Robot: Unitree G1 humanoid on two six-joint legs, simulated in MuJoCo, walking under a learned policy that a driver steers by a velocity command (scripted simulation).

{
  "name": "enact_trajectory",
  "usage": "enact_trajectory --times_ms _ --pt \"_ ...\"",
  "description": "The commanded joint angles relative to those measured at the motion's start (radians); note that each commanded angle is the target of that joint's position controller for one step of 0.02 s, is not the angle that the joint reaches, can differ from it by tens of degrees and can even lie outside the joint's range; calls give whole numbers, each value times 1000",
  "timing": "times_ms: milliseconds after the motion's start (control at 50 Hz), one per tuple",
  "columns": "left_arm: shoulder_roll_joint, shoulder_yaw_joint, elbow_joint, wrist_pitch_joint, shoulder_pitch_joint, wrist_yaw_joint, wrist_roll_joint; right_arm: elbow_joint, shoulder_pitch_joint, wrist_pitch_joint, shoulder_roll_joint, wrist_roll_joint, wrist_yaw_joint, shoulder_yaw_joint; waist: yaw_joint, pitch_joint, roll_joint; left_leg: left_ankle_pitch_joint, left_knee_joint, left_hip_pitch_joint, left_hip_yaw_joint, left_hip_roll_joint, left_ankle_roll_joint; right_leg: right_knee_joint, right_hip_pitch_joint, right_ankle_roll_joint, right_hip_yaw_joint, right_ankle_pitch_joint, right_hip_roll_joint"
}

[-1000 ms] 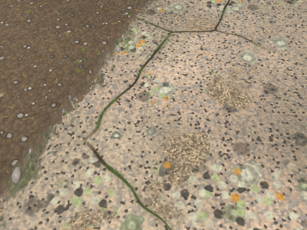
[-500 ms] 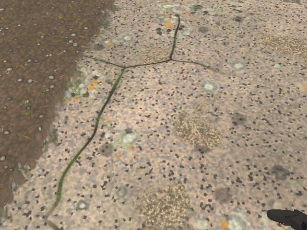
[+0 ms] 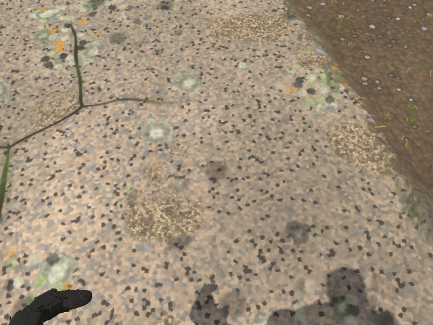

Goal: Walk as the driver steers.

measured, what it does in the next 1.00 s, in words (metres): walks ahead: left foot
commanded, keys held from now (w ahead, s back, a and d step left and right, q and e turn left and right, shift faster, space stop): e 0.28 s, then q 0.72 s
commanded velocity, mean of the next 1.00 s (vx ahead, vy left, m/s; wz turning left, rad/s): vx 0.06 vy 0.00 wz -0.01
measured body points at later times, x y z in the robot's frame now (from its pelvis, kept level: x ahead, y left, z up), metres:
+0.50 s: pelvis +0.12 +0.03 +0.02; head +0.14 +0.04 +0.47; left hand +0.33 +0.25 -0.08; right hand +0.22 -0.25 -0.08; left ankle +0.18 +0.15 -0.71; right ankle +0.11 -0.08 -0.71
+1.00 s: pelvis +0.13 +0.06 +0.02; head +0.17 +0.07 +0.47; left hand +0.24 +0.35 -0.09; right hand +0.33 -0.20 -0.06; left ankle +0.13 +0.18 -0.69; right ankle +0.11 -0.08 -0.71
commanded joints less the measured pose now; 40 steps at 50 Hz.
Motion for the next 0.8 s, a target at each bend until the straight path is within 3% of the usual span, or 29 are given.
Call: enact_trajectory --times_ms 20,40,60,80,120,180,220,280,340,380,400,420,440,460,480,500,540,660,700,740,760,780,800 --pt "174 59 -43 -9 192 10 -11 -132 -47 -31 -147 18 3 -14 129 -368 -28 59 325 -523 -146 -4 10 -209 723 -266 497 536 -322" --pt "147 51 -45 -7 150 16 -22 -119 -55 -21 -136 2 -12 -13 95 -279 28 109 262 -498 -141 27 1 -230 585 -228 433 518 -279" --pt "142 48 -49 -2 115 21 -15 -121 -46 -7 -143 -5 -19 -18 60 -236 13 141 211 -437 -146 39 -3 -257 462 -218 396 522 -254" --pt "145 47 -52 2 94 25 -1 -119 -33 7 -145 -7 -21 -20 34 -218 -6 156 179 -378 -143 36 -5 -282 373 -211 376 523 -238" --pt "152 51 -41 1 81 31 7 -112 -12 21 -111 -14 -26 -13 14 -222 -24 175 94 -325 -125 19 -21 -286 289 -210 332 602 -215" --pt "168 57 -24 14 93 51 -2 -122 -54 33 -85 -18 -33 -4 22 -244 -37 248 -32 -320 -128 -10 -42 -272 269 -192 319 569 -187" --pt "168 57 -24 31 87 63 -11 -133 -96 42 -80 -14 -30 -2 32 -246 -55 310 -108 -306 -138 -25 -46 -272 257 -164 334 408 -164" --pt "166 56 -24 51 90 73 -11 -156 -165 48 -78 -5 -24 -2 56 -213 -92 341 -224 -288 -155 -48 -40 -280 247 -136 394 159 -145" --pt "124 37 -10 55 102 70 2 -151 -157 40 -79 -2 -13 -1 74 -220 -125 326 -320 -220 -134 -30 -24 -228 286 -128 392 194 -173" --pt "68 10 6 51 99 63 4 -148 -138 27 -50 -6 -1 5 57 -225 -120 395 -486 -95 -114 -19 9 -176 282 -105 378 227 -169" --pt "25 -8 25 45 121 59 6 -145 -127 20 -27 -16 7 12 45 -212 -104 540 -648 2 -121 -5 34 -165 261 -61 352 163 -137" --pt "-1 -17 45 35 194 57 29 -157 -143 17 -77 -34 7 7 91 -212 -19 736 -673 79 -244 96 78 -103 233 1 295 8 -74" --pt "19 -9 66 27 304 55 41 -175 -205 21 -118 -44 4 4 184 -191 152 881 -647 73 -338 188 173 -61 211 55 198 -249 13" --pt "51 -4 63 26 261 58 44 -165 -224 25 -63 -39 5 14 166 -177 204 694 -683 -37 -387 200 234 -105 282 93 164 -207 -15" --pt "84 7 60 28 187 60 36 -167 -218 27 -57 -26 13 13 129 -139 174 544 -690 -85 -355 130 198 -129 327 100 153 -144 -13" --pt "92 13 55 36 133 64 31 -162 -196 29 -85 -14 17 4 100 -123 151 459 -690 -103 -331 94 165 -115 333 97 135 -114 -3" --pt "85 17 45 50 123 68 26 -173 -190 27 -139 1 18 -12 97 -91 173 435 -688 -109 -356 89 159 -107 313 85 120 -107 -1" --pt "50 32 51 31 133 71 11 -214 -152 59 -131 18 -6 -30 68 -161 139 627 -597 -39 -435 80 210 -73 290 79 76 -83 5" --pt "54 41 56 30 142 69 9 -235 -165 71 -128 21 -8 -35 67 -168 93 604 -560 -82 -418 44 191 -103 326 62 88 -49 -17" --pt "86 56 57 32 149 70 10 -256 -174 78 -112 25 -4 -34 62 -150 -22 490 -459 -188 -316 -39 131 -189 383 5 174 27 -109" --pt "109 63 56 33 160 73 15 -258 -166 80 -100 22 -1 -32 66 -136 -99 376 -365 -276 -234 -94 89 -237 429 -60 276 128 -217" --pt "121 65 49 29 146 78 20 -259 -148 80 -92 15 5 -34 62 -142 -189 127 -213 -337 -155 -115 58 -271 455 -152 392 278 -364" --pt "113 59 36 22 149 84 21 -263 -162 81 -123 12 8 -48 82 -141 -161 -37 -2 -394 -144 -79 34 -280 459 -221 448 415 -454"
Keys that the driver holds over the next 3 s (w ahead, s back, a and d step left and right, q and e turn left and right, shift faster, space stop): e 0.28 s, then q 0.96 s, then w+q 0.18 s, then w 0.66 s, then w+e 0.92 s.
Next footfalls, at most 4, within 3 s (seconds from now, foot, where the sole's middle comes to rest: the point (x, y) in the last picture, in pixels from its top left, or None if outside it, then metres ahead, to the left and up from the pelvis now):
0.40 left None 0.22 0.14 -0.75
1.04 left None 0.17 0.19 -0.75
1.52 right None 0.26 -0.01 -0.75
1.96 left None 0.41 0.36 -0.75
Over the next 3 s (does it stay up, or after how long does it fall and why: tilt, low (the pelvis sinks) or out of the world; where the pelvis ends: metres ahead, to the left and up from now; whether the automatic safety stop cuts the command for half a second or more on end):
stays up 0.88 0.41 0.01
